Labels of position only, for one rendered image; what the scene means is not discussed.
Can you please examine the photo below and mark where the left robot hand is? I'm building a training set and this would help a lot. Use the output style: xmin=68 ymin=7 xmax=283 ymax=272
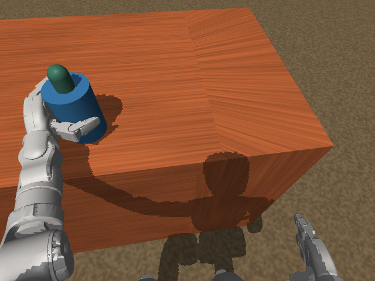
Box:
xmin=23 ymin=77 xmax=100 ymax=142

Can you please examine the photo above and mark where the right robot hand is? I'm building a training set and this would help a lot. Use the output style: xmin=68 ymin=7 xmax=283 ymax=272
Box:
xmin=287 ymin=213 xmax=339 ymax=281

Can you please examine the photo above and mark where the left robot arm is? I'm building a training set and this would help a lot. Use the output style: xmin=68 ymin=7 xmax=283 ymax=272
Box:
xmin=0 ymin=130 xmax=74 ymax=281

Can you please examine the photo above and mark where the bottle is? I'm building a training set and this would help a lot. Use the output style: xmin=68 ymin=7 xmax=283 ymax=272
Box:
xmin=40 ymin=64 xmax=107 ymax=144

